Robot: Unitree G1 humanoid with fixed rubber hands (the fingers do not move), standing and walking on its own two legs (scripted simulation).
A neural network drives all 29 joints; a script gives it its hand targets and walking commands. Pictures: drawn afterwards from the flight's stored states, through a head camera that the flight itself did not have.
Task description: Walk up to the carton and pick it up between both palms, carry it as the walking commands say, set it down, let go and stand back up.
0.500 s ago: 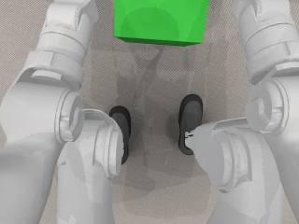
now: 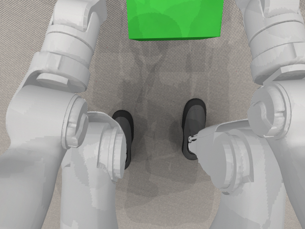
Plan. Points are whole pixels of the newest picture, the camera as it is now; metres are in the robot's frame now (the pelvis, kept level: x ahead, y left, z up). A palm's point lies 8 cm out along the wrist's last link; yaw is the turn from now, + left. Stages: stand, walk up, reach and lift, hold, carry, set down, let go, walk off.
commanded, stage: reach and lift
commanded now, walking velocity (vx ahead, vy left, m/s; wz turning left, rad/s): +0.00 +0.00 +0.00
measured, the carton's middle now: out of the picture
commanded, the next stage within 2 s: none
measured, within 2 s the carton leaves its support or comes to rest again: neither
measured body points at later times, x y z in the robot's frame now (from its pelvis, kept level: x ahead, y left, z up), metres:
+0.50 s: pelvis -0.01 +0.00 +0.00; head +0.35 +0.00 +0.27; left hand +0.57 +0.11 -0.13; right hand +0.59 -0.14 -0.11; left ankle +0.12 +0.11 -0.33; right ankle +0.16 -0.12 -0.33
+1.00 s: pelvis -0.02 +0.00 +0.04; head +0.32 +0.00 +0.33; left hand +0.55 +0.11 -0.06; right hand +0.55 -0.14 -0.06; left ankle +0.12 +0.11 -0.33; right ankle +0.16 -0.12 -0.33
